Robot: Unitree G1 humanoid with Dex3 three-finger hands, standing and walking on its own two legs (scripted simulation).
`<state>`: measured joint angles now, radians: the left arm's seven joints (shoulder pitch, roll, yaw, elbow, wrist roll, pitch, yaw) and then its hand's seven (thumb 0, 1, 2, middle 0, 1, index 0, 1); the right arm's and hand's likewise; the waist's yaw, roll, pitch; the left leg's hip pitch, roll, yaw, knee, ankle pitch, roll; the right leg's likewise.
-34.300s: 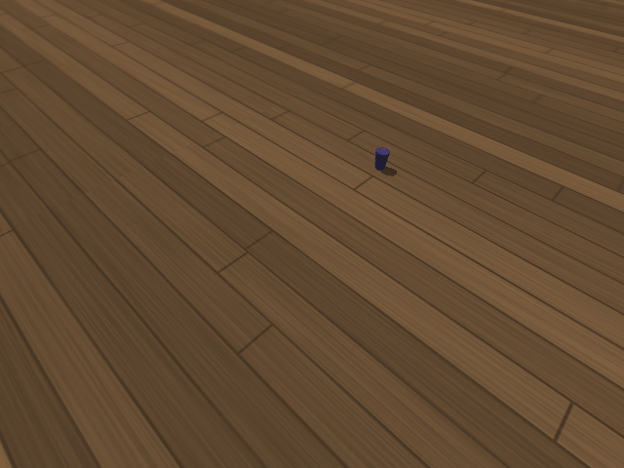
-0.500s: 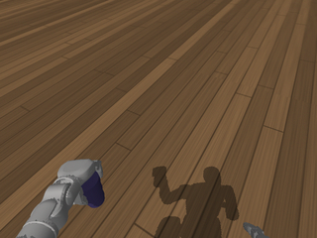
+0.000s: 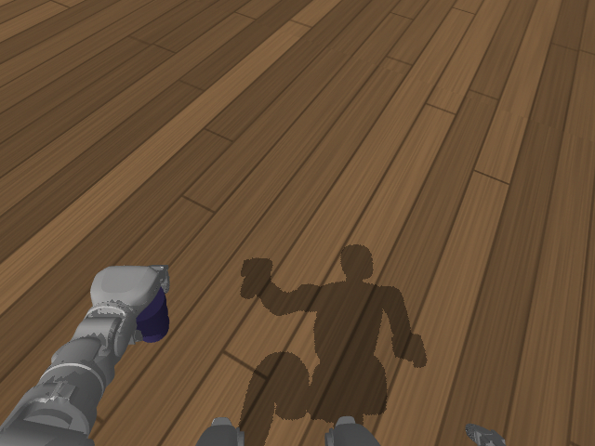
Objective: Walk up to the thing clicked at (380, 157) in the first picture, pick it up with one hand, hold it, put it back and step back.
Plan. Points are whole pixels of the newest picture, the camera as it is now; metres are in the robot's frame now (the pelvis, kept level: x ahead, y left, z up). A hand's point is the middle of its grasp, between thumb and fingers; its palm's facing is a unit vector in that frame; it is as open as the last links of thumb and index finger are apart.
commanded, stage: crouch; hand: left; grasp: from above
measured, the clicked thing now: (147, 315) +0.36 +0.23 -0.14
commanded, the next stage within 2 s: lower in 1.50 s
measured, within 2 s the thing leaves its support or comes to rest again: neither
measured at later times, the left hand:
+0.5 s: hand (165, 328) +0.41 +0.26 -0.33, palm faces -0.46 +0.01 -0.89, open 9.6 cm
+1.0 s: hand (173, 330) +0.44 +0.27 -0.45, palm faces -0.44 -0.02 -0.90, open 9.6 cm
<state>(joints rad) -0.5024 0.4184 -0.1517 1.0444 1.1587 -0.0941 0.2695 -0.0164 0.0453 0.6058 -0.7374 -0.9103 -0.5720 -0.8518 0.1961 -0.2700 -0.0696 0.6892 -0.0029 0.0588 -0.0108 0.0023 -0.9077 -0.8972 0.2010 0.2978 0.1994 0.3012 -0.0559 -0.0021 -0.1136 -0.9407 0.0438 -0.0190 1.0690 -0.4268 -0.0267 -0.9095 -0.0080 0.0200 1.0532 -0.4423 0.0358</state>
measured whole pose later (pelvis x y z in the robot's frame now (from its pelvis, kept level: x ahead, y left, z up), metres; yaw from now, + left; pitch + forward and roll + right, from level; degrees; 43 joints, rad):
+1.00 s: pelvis -0.04 +0.01 -0.29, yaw -5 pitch +37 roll -7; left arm -0.94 0.68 0.07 1.35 1.24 -0.15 0.33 -0.02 0.04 0.58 -0.77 -0.87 -0.60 -0.83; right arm 0.16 -0.26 -0.01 0.73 -0.11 -0.04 0.11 0.00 -0.91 -0.90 0.20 0.30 0.20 0.30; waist -0.21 0.00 -0.12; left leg -2.15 0.02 -0.13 2.16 -0.67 -0.02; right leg -2.06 0.02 -0.01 2.10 -0.70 0.07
